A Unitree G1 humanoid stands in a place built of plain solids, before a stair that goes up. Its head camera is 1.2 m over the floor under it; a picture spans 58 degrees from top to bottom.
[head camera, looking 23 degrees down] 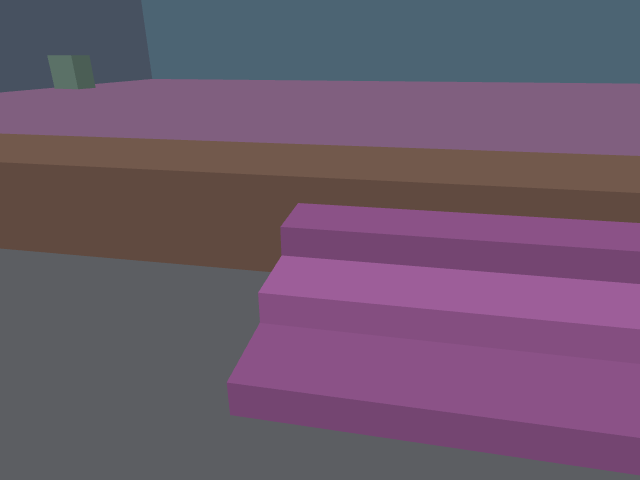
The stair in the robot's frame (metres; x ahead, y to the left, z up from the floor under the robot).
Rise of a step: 0.15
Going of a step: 0.37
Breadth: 1.91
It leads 11 degrees to the right of straight ahead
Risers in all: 4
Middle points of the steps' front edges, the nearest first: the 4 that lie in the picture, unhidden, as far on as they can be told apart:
1.02 -0.61 0.15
1.39 -0.68 0.30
1.76 -0.75 0.45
2.12 -0.82 0.60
